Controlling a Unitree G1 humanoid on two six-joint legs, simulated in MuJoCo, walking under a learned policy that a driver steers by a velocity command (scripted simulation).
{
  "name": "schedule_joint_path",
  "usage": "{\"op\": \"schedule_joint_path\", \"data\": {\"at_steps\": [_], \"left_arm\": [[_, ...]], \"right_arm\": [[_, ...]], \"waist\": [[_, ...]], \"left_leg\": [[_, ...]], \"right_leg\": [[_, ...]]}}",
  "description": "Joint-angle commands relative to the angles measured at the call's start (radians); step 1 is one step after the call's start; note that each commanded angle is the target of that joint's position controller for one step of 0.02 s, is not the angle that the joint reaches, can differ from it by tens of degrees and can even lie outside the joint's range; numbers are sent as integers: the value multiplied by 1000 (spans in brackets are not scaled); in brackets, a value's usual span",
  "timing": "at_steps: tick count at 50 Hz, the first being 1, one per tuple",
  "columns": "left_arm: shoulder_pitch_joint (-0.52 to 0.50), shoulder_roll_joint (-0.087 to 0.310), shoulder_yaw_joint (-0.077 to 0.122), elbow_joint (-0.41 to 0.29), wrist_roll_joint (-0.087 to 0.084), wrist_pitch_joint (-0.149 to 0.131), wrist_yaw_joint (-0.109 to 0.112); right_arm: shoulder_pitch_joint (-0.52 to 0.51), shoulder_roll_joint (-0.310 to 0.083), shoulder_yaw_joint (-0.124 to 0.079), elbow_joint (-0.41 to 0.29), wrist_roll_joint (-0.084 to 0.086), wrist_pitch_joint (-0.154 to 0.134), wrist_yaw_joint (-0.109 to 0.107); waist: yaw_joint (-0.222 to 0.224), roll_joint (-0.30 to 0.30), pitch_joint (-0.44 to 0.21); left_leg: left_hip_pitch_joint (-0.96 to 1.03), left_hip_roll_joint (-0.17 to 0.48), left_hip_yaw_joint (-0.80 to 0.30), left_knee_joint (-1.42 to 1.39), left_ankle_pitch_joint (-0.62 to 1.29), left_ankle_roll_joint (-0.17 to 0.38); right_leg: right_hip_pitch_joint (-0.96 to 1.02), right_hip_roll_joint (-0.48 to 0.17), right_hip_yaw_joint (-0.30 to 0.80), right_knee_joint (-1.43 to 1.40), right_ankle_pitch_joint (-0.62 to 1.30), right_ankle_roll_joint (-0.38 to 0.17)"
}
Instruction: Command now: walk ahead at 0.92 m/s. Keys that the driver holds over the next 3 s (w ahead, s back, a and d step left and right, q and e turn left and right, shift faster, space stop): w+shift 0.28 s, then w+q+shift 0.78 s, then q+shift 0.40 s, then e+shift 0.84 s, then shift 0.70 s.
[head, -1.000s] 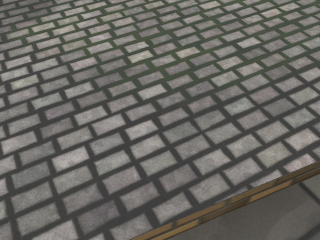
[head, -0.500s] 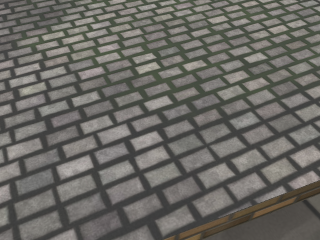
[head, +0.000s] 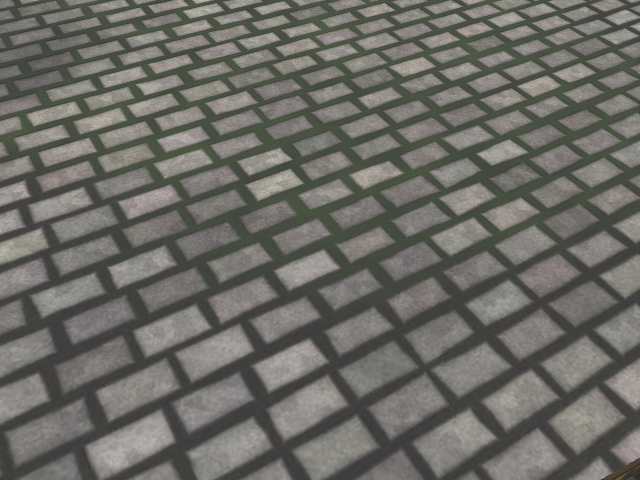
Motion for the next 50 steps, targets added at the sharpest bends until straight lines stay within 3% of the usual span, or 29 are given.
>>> {"op": "schedule_joint_path", "data": {"at_steps": [1,3,6,7,9,10,11,12,13,14,15,17,18,19,22,25,29,32,34,36,37,38,39,40,41,42,46,48,50], "left_arm": [[-48,-32,-13,-63,-14,11,-3],[-114,-96,-47,-133,-47,4,-8],[-295,-131,-116,-294,-35,-39,-39],[-397,-140,-143,-371,-29,-47,-53],[-397,-132,-166,-448,1,-68,-83],[-224,-58,-117,-423,-13,-69,-73],[43,103,-41,-356,-25,-56,-41],[242,214,24,-284,-18,-17,-14],[418,327,57,-174,12,-4,-16],[520,373,53,-52,35,-4,-10],[516,187,15,-50,56,-18,-6],[406,-9,-14,83,11,-45,-54],[313,-107,-39,126,39,-47,-67],[226,-172,-59,141,63,-46,-70],[123,-139,-53,165,42,-38,-69],[115,-72,-52,159,62,-53,-41],[266,99,-21,140,46,-82,30],[296,193,4,87,39,-65,59],[272,237,30,49,35,-27,77],[157,263,59,-1,38,3,76],[52,256,64,-38,29,1,59],[-92,57,20,-94,22,-43,27],[113,-104,-25,-175,-3,-95,-7],[77,-28,-28,-239,-17,-139,-28],[8,42,-14,-267,-34,-153,-36],[23,59,-9,-263,-12,-141,-30],[26,99,5,-268,27,-79,9],[-130,83,-5,-332,57,-78,31],[-255,34,-14,-371,48,-82,31]], "right_arm": [[67,-134,-12,-31,-3,6,-22],[142,-101,3,-6,3,28,-27],[161,-73,16,9,7,50,-34],[164,-66,26,13,29,64,-49],[114,-103,32,-31,70,37,-68],[103,-189,23,-43,59,3,-53],[61,-361,-16,-54,20,-8,-33],[17,-465,-61,-64,22,14,-35],[-22,-377,-57,-101,6,10,-48],[-5,-143,-14,-165,22,-27,-11],[-4,-137,-34,-169,41,-61,30],[-316,-21,-2,-332,52,-46,39],[-375,16,11,-384,55,-28,42],[-323,34,26,-395,57,-10,50],[-180,26,38,-355,93,63,45],[-324,-90,8,-405,52,82,33],[-454,-118,-18,-469,70,61,49],[-541,-145,-45,-506,80,31,74],[-435,-182,-69,-479,87,44,80],[-118,-274,-119,-401,81,83,64],[156,-325,-153,-322,74,96,46],[188,-284,-146,-257,45,106,36],[16,-232,-102,-322,-17,67,48],[-1,-159,-88,-358,-17,47,48],[15,-145,-88,-358,-5,26,52],[-55,-151,-83,-370,21,10,59],[-171,-156,-72,-416,22,1,18],[-141,-166,-73,-408,38,11,-14],[-107,-174,-77,-383,49,24,-34]], "waist": [[29,152,186],[27,149,264],[43,40,348],[41,47,348],[93,67,124],[197,211,-102],[361,343,-281],[472,390,-351],[447,169,-387],[288,-493,-458],[272,-335,-465],[193,24,-33],[114,137,45],[50,133,87],[-75,87,150],[-28,38,188],[64,60,129],[81,-35,76],[21,-117,23],[-140,-183,-45],[-267,-124,-105],[-231,240,57],[46,400,-47],[10,312,-156],[21,92,-57],[88,-118,-19],[156,-115,124],[90,-55,174],[21,49,150]], "left_leg": [[64,319,-239,-106,335,179],[246,407,-296,-21,335,203],[184,344,-147,-9,276,93],[25,323,-112,-111,264,77],[-567,275,-20,-333,828,120],[-507,282,-11,-162,1608,143],[-343,304,-42,80,1994,131],[-141,307,-101,342,2098,90],[-199,234,-231,707,1473,82],[-432,-71,-308,1114,155,69],[-510,-84,-488,1383,121,116],[-706,-4,-301,1615,104,149],[-742,36,-301,1682,129,171],[-744,67,-327,1752,169,189],[-839,131,-300,1534,151,170],[-764,88,-133,1155,403,114],[-732,88,11,751,513,74],[-639,31,114,478,486,92],[-552,-15,168,430,421,81],[-277,-25,124,446,203,128],[26,14,15,295,246,187],[165,49,-132,322,302,225],[287,164,-671,250,28,410],[313,240,-941,12,-319,453],[208,260,-962,-82,-362,404],[64,249,-894,-71,-331,342],[-370,105,-658,-83,-127,312],[-502,41,-542,-99,21,290],[-554,-27,-451,-60,83,229]], "right_leg": [[-379,11,-37,352,-113,26],[-848,31,76,899,-404,5],[-1019,16,24,840,-579,-13],[-891,-13,-97,688,-545,-16],[284,20,-285,186,-142,-57],[698,140,-309,249,-100,-66],[916,195,-234,150,-218,-90],[920,208,-112,-116,-379,-106],[1057,113,260,-260,-422,-163],[1124,-128,886,-798,-528,-231],[1121,-201,1104,-970,-616,-214],[723,-184,802,-916,-633,-176],[557,-178,628,-847,-606,-165],[431,-159,466,-823,-457,-137],[396,-87,4,-900,-190,-38],[367,72,-299,-1057,46,26],[668,28,-315,-1139,163,35],[927,-42,-332,-1024,709,71],[1069,-87,-336,-861,1037,63],[1017,-129,-298,-517,1264,16],[843,-67,-291,-128,1058,-7],[384,153,-234,381,-111,-5],[32,235,30,642,-475,1],[-53,214,165,622,-399,-45],[-84,178,156,526,-342,-64],[-31,117,152,406,-270,-64],[122,34,125,109,-230,43],[217,36,69,-165,-105,79],[396,94,24,-454,86,99]]}}
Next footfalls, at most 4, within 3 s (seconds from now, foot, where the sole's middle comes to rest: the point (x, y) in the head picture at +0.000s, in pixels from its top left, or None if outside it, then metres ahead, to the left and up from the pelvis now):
0.26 right None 0.43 -0.14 -0.62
0.74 left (278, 328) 0.83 0.05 -0.62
1.16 right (271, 195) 1.26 0.05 -0.62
1.56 left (159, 236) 1.12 0.33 -0.62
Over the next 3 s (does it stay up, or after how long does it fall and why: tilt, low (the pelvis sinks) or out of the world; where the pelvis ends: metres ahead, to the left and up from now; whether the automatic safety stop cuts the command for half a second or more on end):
stays up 1.21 0.18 0.15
